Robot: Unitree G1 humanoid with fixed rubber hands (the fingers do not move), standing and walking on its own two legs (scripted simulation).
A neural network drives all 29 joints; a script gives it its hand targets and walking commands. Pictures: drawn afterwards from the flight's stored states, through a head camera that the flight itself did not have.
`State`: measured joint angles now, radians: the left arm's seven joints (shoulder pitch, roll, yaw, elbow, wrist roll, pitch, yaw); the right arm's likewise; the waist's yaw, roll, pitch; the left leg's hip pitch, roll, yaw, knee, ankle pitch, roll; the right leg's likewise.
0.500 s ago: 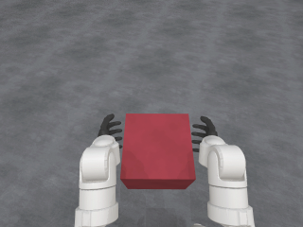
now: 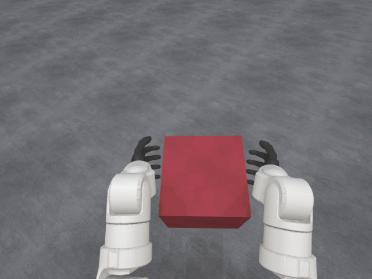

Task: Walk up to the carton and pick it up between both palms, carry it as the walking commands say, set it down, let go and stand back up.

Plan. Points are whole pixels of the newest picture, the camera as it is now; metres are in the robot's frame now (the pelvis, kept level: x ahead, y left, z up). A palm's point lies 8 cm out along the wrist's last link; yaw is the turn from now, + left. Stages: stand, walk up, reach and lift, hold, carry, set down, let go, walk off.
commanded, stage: carry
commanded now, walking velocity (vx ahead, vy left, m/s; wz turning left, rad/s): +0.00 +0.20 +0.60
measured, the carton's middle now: (202, 184) +0.34 -0.04 +0.00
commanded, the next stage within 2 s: none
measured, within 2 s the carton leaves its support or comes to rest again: neither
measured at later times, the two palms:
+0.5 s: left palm out of the picture +0.16 +0.32 +0.09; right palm (144, 241) +0.20 +0.07 +0.07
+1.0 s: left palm out of the picture -0.08 +0.58 +0.08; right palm out of the picture +0.06 +0.38 +0.05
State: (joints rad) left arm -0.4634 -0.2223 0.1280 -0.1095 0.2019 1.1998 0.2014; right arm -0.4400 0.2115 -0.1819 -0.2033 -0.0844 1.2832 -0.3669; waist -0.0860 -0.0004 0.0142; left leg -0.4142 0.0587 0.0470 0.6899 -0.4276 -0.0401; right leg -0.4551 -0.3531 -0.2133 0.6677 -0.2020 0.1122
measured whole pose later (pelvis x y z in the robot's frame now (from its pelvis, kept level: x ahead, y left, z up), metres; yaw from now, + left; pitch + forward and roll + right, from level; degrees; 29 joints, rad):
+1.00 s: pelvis -0.27 +0.30 -0.01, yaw +29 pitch +1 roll +2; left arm -0.45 -0.21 0.15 -0.17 0.06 1.24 0.42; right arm -0.46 0.22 -0.17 -0.10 -0.17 1.24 -0.22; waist 0.10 0.02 0.08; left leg -0.54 -0.15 0.06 0.64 -0.13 0.11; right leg -0.51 -0.06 -0.12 0.92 -0.51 0.04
